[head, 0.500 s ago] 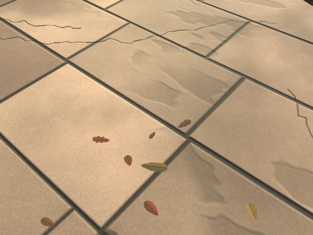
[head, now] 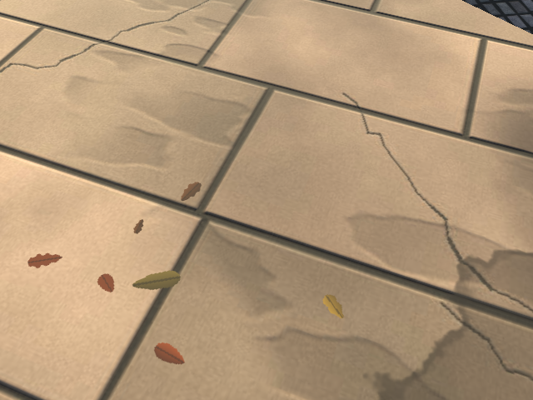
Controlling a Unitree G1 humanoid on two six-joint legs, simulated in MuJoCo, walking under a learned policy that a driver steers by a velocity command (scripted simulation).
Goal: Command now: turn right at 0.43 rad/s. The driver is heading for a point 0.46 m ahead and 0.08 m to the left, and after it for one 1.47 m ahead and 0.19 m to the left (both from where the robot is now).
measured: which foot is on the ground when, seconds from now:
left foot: down 0.00-0.32, up 0.34-0.74, down 0.76-1.00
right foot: up 0.00-0.30, down 0.32-0.78, up 0.80-1.00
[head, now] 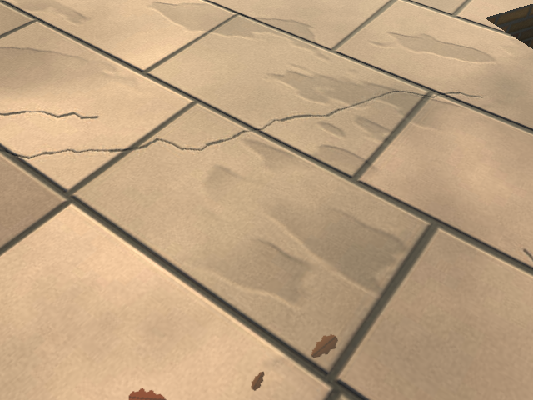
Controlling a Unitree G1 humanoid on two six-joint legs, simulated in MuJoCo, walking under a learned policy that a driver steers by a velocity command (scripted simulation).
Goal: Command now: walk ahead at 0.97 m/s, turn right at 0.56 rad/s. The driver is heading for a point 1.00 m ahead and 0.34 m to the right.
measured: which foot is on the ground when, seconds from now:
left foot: down 0.00-0.22, up 0.24-0.62, down 0.64-1.00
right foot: up 0.00-0.22, down 0.24-0.64, up 0.66-1.00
